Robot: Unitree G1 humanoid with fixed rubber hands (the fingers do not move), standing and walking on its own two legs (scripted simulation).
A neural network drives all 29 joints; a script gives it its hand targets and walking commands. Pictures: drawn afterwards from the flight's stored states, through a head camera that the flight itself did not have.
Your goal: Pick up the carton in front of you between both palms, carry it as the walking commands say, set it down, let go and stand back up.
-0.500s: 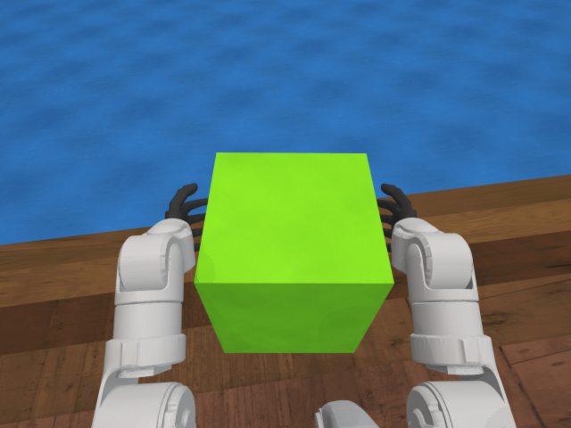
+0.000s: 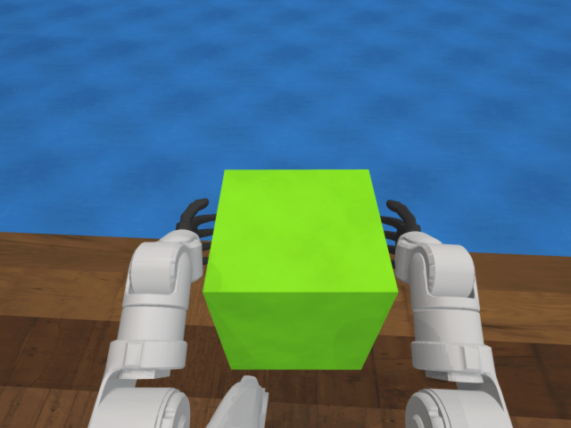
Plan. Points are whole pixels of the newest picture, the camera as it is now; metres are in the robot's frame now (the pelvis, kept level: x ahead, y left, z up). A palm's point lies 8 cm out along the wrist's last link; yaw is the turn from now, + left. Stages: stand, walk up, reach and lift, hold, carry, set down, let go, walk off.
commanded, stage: carry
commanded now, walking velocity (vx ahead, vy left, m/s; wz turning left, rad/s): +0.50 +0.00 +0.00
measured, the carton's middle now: (296, 274) +0.34 +0.04 +0.00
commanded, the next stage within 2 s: none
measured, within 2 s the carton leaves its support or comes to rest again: neither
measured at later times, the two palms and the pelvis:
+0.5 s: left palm (270, 127) +0.75 +0.13 -0.05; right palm (399, 140) +0.73 -0.17 -0.05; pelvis +0.39 +0.02 -0.16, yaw +0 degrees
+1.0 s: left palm (275, 92) +1.13 +0.17 -0.19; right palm (364, 100) +1.12 -0.13 -0.20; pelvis +0.77 +0.02 -0.32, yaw +1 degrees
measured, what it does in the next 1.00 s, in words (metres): goes down: left foot 0.11 m lower, then right foot 0.11 m lower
